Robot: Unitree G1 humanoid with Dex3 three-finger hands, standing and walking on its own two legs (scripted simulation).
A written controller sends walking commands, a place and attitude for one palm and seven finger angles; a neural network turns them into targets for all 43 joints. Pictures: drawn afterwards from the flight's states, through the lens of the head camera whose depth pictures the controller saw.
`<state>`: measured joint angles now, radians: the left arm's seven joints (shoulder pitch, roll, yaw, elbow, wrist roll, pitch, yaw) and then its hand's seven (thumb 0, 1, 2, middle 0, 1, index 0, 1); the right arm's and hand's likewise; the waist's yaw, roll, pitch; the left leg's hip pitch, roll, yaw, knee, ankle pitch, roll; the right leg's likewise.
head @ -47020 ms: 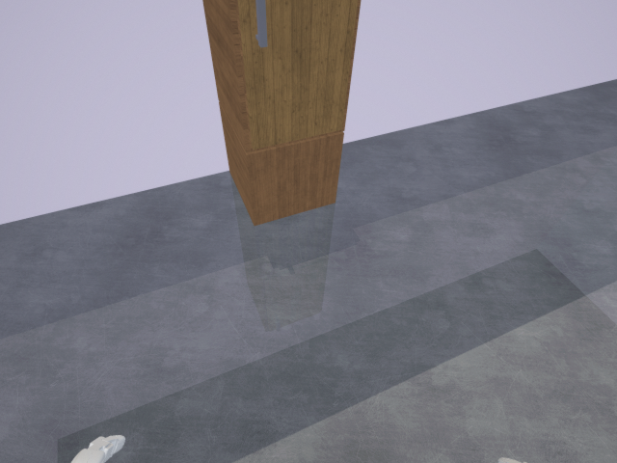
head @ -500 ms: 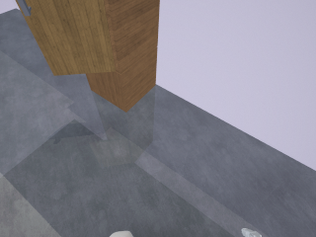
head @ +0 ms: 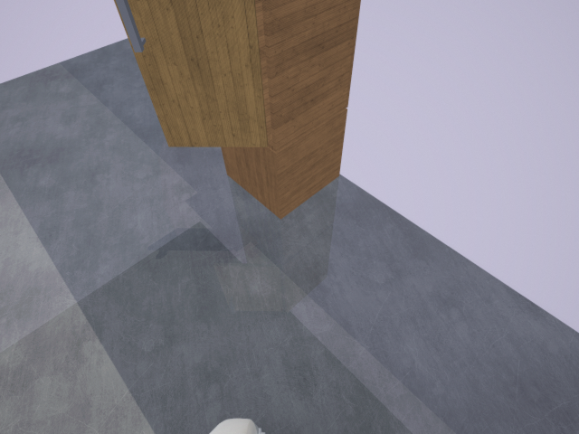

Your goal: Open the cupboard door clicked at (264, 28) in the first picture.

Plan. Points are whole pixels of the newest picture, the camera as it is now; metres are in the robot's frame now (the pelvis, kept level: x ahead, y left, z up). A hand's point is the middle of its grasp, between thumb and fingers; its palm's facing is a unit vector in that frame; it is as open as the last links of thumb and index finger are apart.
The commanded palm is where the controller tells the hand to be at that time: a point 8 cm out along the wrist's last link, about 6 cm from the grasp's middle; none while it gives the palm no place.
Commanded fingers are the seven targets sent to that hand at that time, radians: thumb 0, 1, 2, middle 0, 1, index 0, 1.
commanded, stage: take the last steps up to it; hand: left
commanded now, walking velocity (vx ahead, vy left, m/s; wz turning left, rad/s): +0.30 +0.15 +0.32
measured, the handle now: (132, 21) +1.02 +0.47 +0.09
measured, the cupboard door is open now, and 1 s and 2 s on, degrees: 45 45 45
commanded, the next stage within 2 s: come to a stop and stand still in 1.40 s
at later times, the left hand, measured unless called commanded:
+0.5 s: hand out of the picture +0.14 +0.25 -0.16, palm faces +0.11 -0.97 -0.21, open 7.4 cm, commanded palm none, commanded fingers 0.00 0.90 0.90 -0.20 -0.30 -0.20 -0.30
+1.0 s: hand (145, 409) +0.18 +0.26 -0.17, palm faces +0.27 -0.94 -0.19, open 7.3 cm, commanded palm none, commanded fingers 0.00 0.90 0.90 -0.20 -0.30 -0.20 -0.30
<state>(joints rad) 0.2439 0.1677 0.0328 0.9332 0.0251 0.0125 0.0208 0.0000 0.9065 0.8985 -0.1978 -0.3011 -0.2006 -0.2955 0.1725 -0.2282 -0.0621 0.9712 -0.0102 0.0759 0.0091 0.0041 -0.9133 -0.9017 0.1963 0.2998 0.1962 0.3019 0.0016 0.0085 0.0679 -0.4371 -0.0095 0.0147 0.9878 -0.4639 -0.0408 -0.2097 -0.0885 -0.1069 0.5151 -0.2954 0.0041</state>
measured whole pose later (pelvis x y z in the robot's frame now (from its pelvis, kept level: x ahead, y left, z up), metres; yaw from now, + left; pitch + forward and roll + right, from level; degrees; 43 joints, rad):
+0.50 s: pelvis +0.08 +0.04 +0.00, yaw +6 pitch +0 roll +1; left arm 0.17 0.21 0.05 0.99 0.03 0.02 -0.02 0.00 0.91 0.90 -0.19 -0.30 -0.20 -0.29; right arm 0.38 -0.14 -0.01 1.06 -0.02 -0.03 -0.01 0.00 -0.91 -0.90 0.20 0.30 0.20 0.30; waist -0.01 -0.01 0.04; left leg -0.05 -0.06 0.05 0.32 -0.28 0.07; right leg -0.51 -0.11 -0.07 0.81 -0.29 0.02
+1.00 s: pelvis +0.26 +0.09 +0.00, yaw +10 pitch +1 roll +0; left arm 0.38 0.16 0.05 1.11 0.03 -0.06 0.01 -0.01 0.93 0.90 -0.20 -0.30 -0.20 -0.30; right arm 0.14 -0.21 -0.05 1.00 -0.02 0.00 0.04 0.00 -0.92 -0.90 0.19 0.30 0.19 0.30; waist 0.06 0.00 0.04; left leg -0.51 0.08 0.08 0.68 -0.18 -0.03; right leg -0.03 -0.11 -0.17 0.33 -0.31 0.06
